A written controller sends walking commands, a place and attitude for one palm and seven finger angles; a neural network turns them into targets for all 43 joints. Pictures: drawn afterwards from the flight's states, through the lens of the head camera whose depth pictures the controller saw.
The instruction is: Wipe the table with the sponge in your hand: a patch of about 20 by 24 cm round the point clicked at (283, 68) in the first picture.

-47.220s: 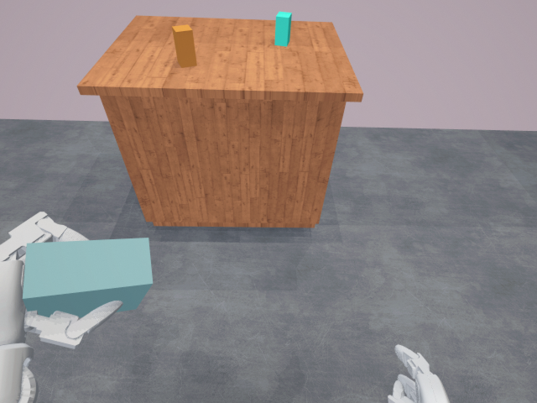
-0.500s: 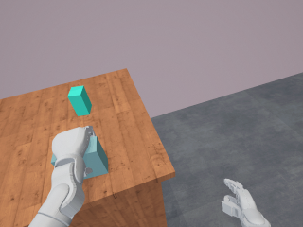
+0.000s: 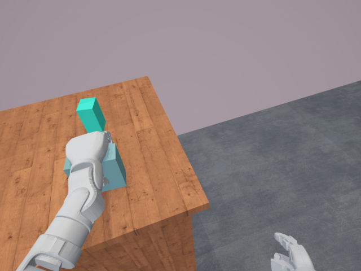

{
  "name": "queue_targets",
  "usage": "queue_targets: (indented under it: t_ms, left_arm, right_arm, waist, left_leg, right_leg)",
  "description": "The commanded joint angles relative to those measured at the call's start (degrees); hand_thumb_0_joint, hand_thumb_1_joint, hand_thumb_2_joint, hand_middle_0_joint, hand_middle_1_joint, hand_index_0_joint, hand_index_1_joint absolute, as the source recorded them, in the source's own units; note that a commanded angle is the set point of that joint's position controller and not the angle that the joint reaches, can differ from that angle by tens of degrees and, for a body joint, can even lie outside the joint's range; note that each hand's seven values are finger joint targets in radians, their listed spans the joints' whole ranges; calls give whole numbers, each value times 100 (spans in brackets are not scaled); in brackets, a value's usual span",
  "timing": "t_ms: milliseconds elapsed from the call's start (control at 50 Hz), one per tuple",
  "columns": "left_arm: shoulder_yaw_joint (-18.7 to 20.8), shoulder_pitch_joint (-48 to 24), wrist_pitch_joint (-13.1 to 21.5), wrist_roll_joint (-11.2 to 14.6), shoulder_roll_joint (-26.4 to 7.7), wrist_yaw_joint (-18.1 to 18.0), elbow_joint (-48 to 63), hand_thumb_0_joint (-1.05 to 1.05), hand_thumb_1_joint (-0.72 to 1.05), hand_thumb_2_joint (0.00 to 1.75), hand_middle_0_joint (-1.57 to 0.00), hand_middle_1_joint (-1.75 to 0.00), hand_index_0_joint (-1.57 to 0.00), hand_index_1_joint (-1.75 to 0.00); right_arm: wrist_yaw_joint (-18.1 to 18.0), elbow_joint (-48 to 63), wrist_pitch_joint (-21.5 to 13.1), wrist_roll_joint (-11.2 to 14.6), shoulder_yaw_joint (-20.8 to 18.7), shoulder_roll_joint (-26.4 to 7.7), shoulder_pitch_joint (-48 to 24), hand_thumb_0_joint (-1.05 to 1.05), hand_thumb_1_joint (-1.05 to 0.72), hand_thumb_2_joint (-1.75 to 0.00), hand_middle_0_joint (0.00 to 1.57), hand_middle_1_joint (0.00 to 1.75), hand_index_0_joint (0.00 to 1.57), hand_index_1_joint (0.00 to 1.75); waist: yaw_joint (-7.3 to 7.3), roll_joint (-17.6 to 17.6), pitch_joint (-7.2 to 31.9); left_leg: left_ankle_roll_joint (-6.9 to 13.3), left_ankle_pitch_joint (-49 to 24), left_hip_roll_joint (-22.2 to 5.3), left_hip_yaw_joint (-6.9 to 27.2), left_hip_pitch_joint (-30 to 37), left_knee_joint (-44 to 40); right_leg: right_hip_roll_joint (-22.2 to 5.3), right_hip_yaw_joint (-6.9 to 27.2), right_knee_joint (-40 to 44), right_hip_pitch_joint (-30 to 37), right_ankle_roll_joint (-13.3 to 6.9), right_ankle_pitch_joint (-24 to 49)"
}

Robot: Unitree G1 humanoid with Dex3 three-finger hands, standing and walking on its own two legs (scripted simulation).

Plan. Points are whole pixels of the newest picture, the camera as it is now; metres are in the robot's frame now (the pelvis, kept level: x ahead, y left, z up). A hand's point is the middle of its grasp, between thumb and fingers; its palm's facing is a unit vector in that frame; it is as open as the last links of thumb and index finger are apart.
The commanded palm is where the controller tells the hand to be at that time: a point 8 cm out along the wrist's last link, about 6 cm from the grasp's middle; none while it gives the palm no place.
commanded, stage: wipe forward along the middle lane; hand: left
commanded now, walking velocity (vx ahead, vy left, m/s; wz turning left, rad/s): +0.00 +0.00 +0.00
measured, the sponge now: (100, 174) +0.32 +0.25 +0.04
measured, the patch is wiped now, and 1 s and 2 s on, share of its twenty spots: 1.00 1.00 1.00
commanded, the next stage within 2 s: slide back across to the first lane in 0.78 s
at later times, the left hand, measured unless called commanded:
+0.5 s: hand (97, 151) +0.37 +0.26 +0.08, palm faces -0.04 -0.05 -1.00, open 9.5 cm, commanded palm +0.35 +0.26 +0.11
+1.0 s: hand (96, 137) +0.42 +0.28 +0.08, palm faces -0.08 -0.03 -1.00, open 9.5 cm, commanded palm +0.38 +0.28 +0.13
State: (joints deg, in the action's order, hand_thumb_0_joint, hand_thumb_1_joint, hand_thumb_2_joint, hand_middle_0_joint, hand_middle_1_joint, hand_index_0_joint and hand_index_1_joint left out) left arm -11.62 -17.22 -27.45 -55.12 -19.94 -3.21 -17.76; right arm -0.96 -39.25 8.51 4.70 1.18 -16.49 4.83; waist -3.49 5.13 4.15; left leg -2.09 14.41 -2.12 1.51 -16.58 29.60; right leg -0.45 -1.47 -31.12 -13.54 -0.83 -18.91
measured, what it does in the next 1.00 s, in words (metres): stands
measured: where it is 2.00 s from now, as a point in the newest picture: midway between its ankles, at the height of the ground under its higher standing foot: outside the picture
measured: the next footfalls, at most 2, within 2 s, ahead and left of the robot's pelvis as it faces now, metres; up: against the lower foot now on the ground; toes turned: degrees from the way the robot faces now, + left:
none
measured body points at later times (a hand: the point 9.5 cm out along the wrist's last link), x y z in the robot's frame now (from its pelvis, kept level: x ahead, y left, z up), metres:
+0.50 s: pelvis +0.00 +0.00 +0.00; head +0.00 -0.03 +0.45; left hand +0.36 +0.26 +0.13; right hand +0.18 -0.24 -0.11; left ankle +0.01 +0.15 -0.73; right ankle -0.03 -0.11 -0.73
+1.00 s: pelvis +0.00 +0.01 +0.00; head +0.03 -0.02 +0.45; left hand +0.41 +0.27 +0.14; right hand +0.12 -0.26 -0.14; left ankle +0.01 +0.15 -0.73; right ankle -0.03 -0.11 -0.73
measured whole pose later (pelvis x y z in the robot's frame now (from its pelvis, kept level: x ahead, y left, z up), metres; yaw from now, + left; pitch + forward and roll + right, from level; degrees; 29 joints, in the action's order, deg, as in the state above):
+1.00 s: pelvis +0.00 +0.01 +0.00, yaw -1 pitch +7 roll +0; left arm -5.2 -37.5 -16.3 -56.3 -25.5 -5.4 -46.7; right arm -1.2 -42.5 10.0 4.4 -0.7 -16.8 10.6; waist 0.4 4.2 4.7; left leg -1.7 14.3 -2.6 1.2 -22.8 30.2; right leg 0.0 -1.0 -29.5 -18.9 -0.4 -17.4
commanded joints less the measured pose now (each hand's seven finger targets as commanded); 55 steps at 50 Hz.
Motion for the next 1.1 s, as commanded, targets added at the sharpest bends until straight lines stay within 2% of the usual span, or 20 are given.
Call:
queue_targets:
  t_ms: [0,60,100,200,280,360,380,440,520,560,580,660,700,780,840,860,900,960,1000,1080]
  left_arm:
    - [274,-896,49,-69,-749,-104,49,0,10,130,-120,-160,-120,-160]
    - [476,-1052,71,-103,-1007,-134,-25,0,10,130,-120,-160,-120,-160]
    - [271,-1160,80,-87,-800,-139,-70,0,10,130,-120,-160,-120,-160]
    - [437,-1540,117,-146,-1047,-173,-505,0,10,130,-120,-160,-120,-160]
    - [408,-1716,213,-165,-1023,-180,-636,0,10,130,-120,-160,-120,-160]
    - [453,-2221,316,-187,-1144,-169,-898,0,10,130,-120,-160,-120,-160]
    - [579,-2245,334,-218,-1345,-186,-1095,0,10,130,-120,-160,-120,-160]
    - [582,-2593,433,-262,-1444,-171,-1400,0,10,130,-120,-160,-120,-160]
    - [560,-2789,614,-297,-1420,-181,-1615,0,10,130,-120,-160,-120,-160]
    - [445,-3060,689,-265,-1255,-173,-1633,0,10,130,-120,-160,-120,-160]
    - [629,-3041,717,-290,-1496,-214,-1837,0,10,130,-120,-160,-120,-160]
    - [492,-3361,852,-248,-1277,-246,-1946,0,10,130,-120,-160,-120,-160]
    - [702,-3297,853,-289,-1596,-294,-2258,0,10,130,-120,-160,-120,-160]
    - [720,-3556,957,-319,-1667,-326,-2421,0,10,130,-120,-160,-120,-160]
    - [759,-3673,994,-334,-1750,-357,-2611,0,10,130,-120,-160,-120,-160]
    - [626,-3762,1025,-299,-1529,-333,-2541,0,10,130,-120,-160,-120,-160]
    - [898,-3525,1037,-322,-1883,-372,-2587,0,10,130,-120,-160,-120,-160]
    - [980,-3469,1100,-234,-1914,-373,-2111,0,10,130,-120,-160,-120,-160]
    - [1075,-3340,1047,-284,-2103,-396,-2150,0,10,130,-120,-160,-120,-160]
    - [1232,-3260,986,-275,-2321,-414,-1572,0,10,130,-120,-160,-120,-160]
  right_arm:
    - [-25,934,-278,6,-249,-630,-1022,0,-90,-90,20,30,20,30]
    - [-21,896,-250,4,-266,-670,-961,0,-90,-90,20,30,20,30]
    - [-28,912,-239,13,-257,-641,-976,0,-90,-90,20,30,20,30]
    - [-78,797,-215,8,-262,-665,-902,0,-90,-90,20,30,20,30]
    - [-94,807,-201,3,-276,-658,-838,0,-90,-90,20,30,20,30]
    - [-122,752,-179,5,-277,-661,-749,0,-90,-90,20,30,20,30]
    - [-134,696,-177,-8,-276,-702,-705,0,-90,-90,20,30,20,30]
    - [-163,640,-167,-7,-265,-707,-623,0,-90,-90,20,30,20,30]
    - [-147,630,-158,-16,-300,-706,-466,0,-90,-90,20,30,20,30]
    - [-146,631,-149,-10,-316,-675,-420,0,-90,-90,20,30,20,30]
    - [-152,555,-144,-25,-336,-732,-362,0,-90,-90,20,30,20,30]
    - [-136,517,-147,-24,-366,-696,-241,0,-90,-90,20,30,20,30]
    - [-146,438,-120,-31,-371,-768,-164,0,-90,-90,20,30,20,30]
    - [-128,357,-117,-39,-405,-776,-24,0,-90,-90,20,30,20,30]
    - [-110,334,-97,-38,-400,-794,39,0,-90,-90,20,30,20,30]
    - [-90,359,-102,-24,-412,-747,24,0,-90,-90,20,30,20,30]
    - [-86,352,-80,-37,-425,-805,70,0,-90,-90,20,30,20,30]
    - [-54,475,-81,-24,-439,-758,-5,0,-90,-90,20,30,20,30]
    - [-59,443,-66,-24,-432,-810,-3,0,-90,-90,20,30,20,30]
    - [-47,535,-100,-28,-440,-790,-111,0,-90,-90,20,30,20,30]
  waist:
    - [1,-923,678]
    - [19,-992,764]
    - [46,-886,651]
    - [75,-908,654]
    - [80,-884,861]
    - [170,-880,855]
    - [161,-906,789]
    - [205,-832,796]
    - [215,-664,992]
    - [289,-729,1096]
    - [278,-783,1015]
    - [337,-867,1265]
    - [327,-875,1152]
    - [354,-722,1308]
    - [389,-831,1277]
    - [399,-716,1324]
    - [308,-691,1424]
    - [223,-620,1678]
    - [226,-655,1506]
    - [140,-413,1647]
  left_leg:
    - [425,-925,399,-291,323,-188]
    - [407,-978,380,-284,284,-197]
    - [421,-838,399,-296,271,-201]
    - [425,-796,398,-295,256,-192]
    - [422,-871,407,-285,273,-165]
    - [429,-823,400,-290,222,-191]
    - [427,-776,391,-283,205,-176]
    - [429,-709,396,-283,149,-185]
    - [431,-830,396,-261,168,-147]
    - [435,-897,383,-254,177,-158]
    - [436,-819,366,-254,161,-120]
    - [449,-1022,364,-251,166,-112]
    - [450,-950,362,-269,84,-93]
    - [451,-1088,353,-268,118,-69]
    - [466,-1061,352,-288,18,-60]
    - [455,-1178,350,-272,55,-86]
    - [467,-1215,340,-275,120,-65]
    - [480,-1468,350,-256,208,-120]
    - [500,-1395,347,-272,231,-135]
    - [519,-1601,365,-247,438,-188]
  right_leg:
    - [224,-18,582,97,-183,1659]
    - [226,-3,562,150,-186,1745]
    - [222,-32,598,25,-176,1555]
    - [224,-34,617,-41,-186,1484]
    - [225,-40,584,25,-186,1559]
    - [215,-23,641,-30,-176,1538]
    - [222,-8,637,-79,-175,1482]
    - [210,-10,667,-146,-176,1397]
    - [211,-35,622,-130,-203,1531]
    - [216,-58,620,-120,-195,1601]
    - [220,-42,625,-194,-190,1511]
    - [215,-68,589,-115,-192,1824]
    - [212,-44,598,-155,-175,1775]
    - [216,-57,547,-143,-185,1889]
    - [206,-35,578,-139,-166,1978]
    - [210,-52,557,-135,-187,2052]
    - [222,-66,538,-62,-193,2022]
    - [222,-73,541,228,-211,2305]
    - [236,-96,566,159,-198,2161]
    - [249,-119,573,356,-226,2227]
